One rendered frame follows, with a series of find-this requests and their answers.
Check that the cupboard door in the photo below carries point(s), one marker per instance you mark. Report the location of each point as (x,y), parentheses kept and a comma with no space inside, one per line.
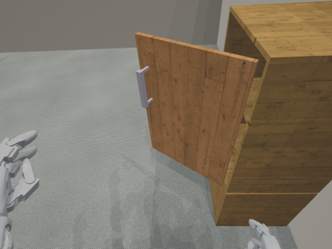
(199,97)

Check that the robot left hand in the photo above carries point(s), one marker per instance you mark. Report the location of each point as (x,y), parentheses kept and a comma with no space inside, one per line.
(10,161)

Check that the robot left forearm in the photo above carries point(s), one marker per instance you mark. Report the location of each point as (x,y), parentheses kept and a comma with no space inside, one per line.
(6,241)

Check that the handle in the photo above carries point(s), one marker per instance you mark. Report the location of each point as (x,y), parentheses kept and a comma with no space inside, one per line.
(142,87)

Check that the robot right hand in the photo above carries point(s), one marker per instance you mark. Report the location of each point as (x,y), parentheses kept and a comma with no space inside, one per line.
(267,240)

